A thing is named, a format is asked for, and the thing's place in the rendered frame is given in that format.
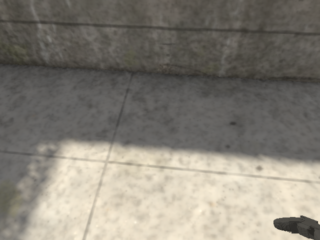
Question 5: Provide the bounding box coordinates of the right robot hand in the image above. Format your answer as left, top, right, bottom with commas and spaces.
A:
273, 215, 320, 240

